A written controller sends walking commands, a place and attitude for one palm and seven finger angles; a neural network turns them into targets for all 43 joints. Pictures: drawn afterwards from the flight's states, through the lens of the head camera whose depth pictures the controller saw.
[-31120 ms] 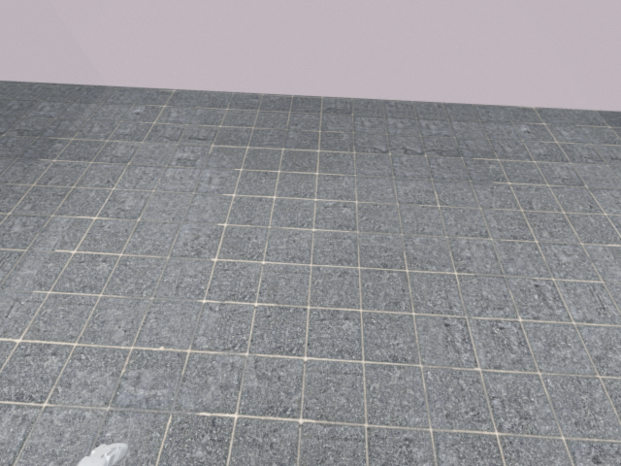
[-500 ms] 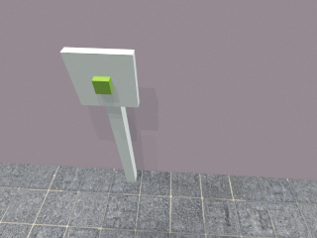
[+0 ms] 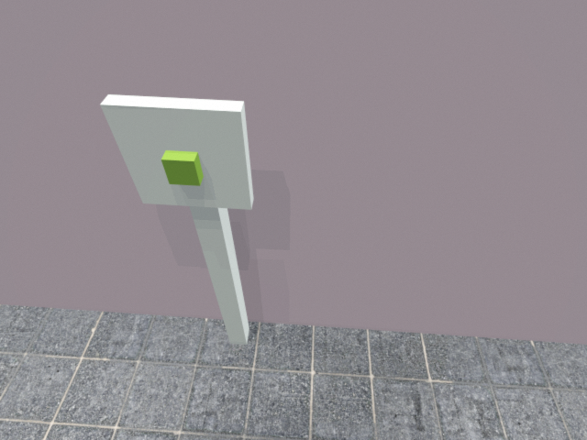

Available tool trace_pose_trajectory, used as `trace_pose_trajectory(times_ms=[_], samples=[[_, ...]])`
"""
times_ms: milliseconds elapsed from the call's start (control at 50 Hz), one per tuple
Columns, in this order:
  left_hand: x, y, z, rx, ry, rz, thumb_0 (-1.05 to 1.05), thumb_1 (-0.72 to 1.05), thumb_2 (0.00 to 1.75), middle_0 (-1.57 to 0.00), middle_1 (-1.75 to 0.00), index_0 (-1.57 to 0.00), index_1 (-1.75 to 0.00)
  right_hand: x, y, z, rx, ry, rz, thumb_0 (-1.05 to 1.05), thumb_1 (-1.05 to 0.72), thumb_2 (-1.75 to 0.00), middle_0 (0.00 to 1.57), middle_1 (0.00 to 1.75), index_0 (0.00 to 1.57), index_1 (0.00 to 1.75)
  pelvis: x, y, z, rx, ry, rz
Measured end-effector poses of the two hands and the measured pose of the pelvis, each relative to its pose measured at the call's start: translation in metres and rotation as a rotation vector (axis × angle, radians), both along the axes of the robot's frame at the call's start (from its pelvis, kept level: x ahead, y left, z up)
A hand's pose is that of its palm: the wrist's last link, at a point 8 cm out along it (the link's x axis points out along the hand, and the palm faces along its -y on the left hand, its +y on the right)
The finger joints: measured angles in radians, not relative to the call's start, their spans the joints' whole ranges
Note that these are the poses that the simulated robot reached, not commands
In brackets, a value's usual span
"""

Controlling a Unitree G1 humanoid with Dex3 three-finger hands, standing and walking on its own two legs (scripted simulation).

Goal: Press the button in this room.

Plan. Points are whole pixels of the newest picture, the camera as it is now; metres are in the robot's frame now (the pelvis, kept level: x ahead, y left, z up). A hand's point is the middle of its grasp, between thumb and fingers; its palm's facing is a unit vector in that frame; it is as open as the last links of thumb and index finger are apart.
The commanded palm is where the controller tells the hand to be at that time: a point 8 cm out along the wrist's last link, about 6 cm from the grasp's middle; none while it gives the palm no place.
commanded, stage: look again from close up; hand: left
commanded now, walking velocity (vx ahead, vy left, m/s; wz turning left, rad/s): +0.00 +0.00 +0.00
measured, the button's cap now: (183, 167) +0.51 +0.23 +0.08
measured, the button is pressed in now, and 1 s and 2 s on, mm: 0 0 0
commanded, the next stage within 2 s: raise the hand and make a fist in 0.12 s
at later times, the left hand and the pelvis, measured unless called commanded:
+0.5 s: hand (188, 364) +0.21 +0.15 +0.01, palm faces +0.11 -0.99 -0.04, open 6.4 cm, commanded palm +0.11 +0.22 -0.04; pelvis -0.02 -0.02 -0.03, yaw +0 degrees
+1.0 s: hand (181, 405) +0.17 +0.16 -0.01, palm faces -0.10 -1.00 +0.01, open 3.2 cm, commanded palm +0.13 +0.23 +0.00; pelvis -0.06 -0.02 -0.06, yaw +1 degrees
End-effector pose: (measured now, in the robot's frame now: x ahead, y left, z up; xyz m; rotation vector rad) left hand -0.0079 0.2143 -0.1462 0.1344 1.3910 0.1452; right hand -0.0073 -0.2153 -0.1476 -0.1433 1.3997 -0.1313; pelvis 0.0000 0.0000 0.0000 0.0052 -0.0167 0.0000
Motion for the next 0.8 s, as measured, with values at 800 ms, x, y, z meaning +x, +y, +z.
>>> trace_pose_trajectory(times_ms=[800], samples=[[0.096, 0.012, 0.136, 0.035, -1.462, -0.08, 0.02, 0.9, 0.9, -0.76, -0.91, -0.76, -0.92, 0.177, -0.041, 0.032, -0.099, -0.887, 0.231, 0.01, -0.9, -0.9, 0.2, 0.3, 0.2, 0.3, -0.055, -0.032, -0.077, -0.039, 0.187, 0.045]])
